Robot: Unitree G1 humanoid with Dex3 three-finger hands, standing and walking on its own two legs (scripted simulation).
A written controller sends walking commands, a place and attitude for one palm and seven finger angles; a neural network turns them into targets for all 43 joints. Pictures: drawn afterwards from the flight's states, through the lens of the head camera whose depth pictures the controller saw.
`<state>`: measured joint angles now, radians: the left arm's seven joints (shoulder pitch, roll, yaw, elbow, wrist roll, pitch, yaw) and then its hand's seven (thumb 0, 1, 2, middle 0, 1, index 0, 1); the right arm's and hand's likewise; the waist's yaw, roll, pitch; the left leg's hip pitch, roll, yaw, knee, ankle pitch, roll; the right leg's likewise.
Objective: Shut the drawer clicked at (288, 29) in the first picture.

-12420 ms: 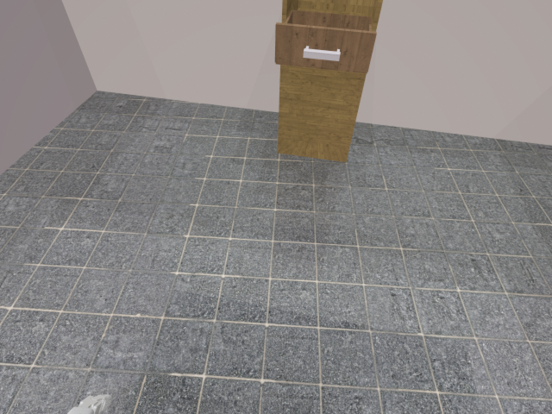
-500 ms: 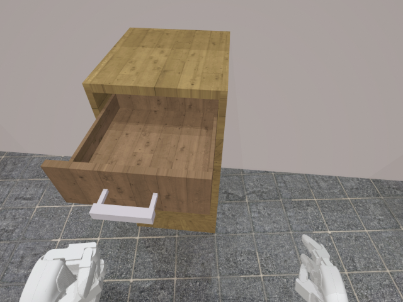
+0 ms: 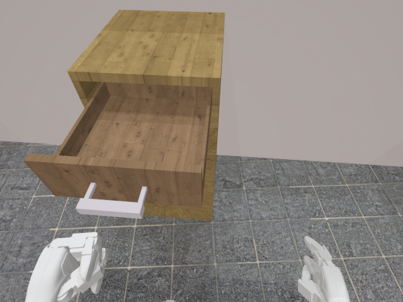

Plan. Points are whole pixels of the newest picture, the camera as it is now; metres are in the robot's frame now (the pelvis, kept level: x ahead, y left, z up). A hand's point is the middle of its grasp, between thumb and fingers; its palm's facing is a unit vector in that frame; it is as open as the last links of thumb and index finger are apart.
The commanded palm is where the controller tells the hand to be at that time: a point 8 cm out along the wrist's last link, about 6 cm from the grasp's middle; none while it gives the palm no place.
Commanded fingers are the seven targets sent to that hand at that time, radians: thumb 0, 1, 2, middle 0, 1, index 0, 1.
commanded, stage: bring the fist close to the handle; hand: left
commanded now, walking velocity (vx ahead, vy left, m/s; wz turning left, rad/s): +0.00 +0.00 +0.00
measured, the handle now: (114, 198) +0.32 +0.21 +0.02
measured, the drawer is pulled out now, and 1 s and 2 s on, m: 0.28 0.28 0.22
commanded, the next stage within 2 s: push the drawer shut in 1.02 s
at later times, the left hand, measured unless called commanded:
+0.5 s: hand (110, 255) +0.20 +0.18 +0.03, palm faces -0.03 -1.00 -0.03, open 3.3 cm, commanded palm +0.17 +0.24 +0.03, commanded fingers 0.00 0.90 0.90 -1.40 -1.60 -1.40 -1.60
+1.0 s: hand (116, 257) +0.20 +0.18 +0.02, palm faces -0.03 -1.00 -0.03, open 3.2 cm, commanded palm +0.18 +0.23 +0.02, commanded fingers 0.00 0.90 0.90 -1.40 -1.60 -1.40 -1.60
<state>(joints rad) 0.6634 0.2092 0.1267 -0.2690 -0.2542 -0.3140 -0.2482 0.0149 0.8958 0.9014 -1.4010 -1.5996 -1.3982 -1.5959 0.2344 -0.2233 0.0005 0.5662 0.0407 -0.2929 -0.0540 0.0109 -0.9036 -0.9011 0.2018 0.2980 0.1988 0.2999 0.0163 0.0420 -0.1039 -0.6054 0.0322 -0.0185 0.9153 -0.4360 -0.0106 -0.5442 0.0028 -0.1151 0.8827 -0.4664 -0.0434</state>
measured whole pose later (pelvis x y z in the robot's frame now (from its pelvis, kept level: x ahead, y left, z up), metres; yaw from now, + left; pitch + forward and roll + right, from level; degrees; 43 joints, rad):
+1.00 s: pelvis -0.01 +0.03 -0.04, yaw -1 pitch +15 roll -3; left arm 0.53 0.19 0.03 -0.19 -0.19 -0.36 -0.13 0.01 0.90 0.90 -1.40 -1.60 -1.40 -1.60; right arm 0.24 -0.22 0.01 0.47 0.01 -0.14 -0.03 0.01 -0.90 -0.90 0.20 0.30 0.20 0.30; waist -0.02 0.03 -0.16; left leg -0.90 0.02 0.00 1.15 -0.52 0.03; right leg -0.83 -0.02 -0.09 1.10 -0.54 -0.01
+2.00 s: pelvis -0.01 +0.01 -0.03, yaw -1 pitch +15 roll -2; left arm 0.03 0.25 0.13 0.22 -0.22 -0.33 -0.17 0.00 0.80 0.91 -1.40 -1.60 -1.40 -1.60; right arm 0.22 -0.25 0.03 0.57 0.02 -0.14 -0.05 0.01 -0.90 -0.90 0.20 0.30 0.20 0.30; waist -0.03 0.03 -0.13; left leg -0.89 0.03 -0.02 1.11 -0.48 0.00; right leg -0.83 0.00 -0.11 1.08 -0.52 -0.04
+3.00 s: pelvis -0.01 +0.02 -0.03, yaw -3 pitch +18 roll -1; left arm -0.47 0.29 0.24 0.74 -0.15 -0.40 -0.13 0.04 0.80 0.88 -1.40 -1.60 -1.40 -1.60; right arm 0.30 -0.25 0.02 0.62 0.01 -0.02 -0.01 0.00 -0.91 -0.90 0.20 0.30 0.20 0.30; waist -0.09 0.02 -0.12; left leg -0.92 0.04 0.03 1.08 -0.47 0.02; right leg -0.88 0.00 -0.06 1.05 -0.48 -0.02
